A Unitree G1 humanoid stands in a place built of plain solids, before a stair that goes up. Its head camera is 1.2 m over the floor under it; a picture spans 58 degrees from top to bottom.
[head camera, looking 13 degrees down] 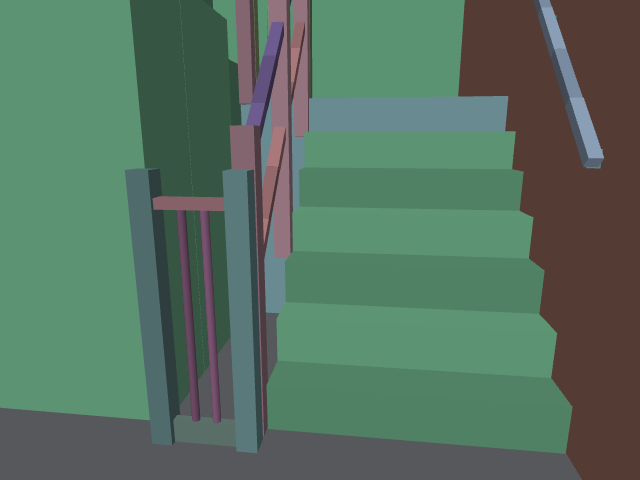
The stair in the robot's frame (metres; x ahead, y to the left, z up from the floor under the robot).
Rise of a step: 0.21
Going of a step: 0.21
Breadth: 1.20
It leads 7 degrees to the right of straight ahead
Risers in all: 7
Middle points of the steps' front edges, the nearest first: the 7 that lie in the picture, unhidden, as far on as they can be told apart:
1.54 -0.37 0.21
1.75 -0.40 0.42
1.95 -0.42 0.62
2.16 -0.45 0.83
2.37 -0.48 1.04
2.57 -0.50 1.25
2.78 -0.53 1.46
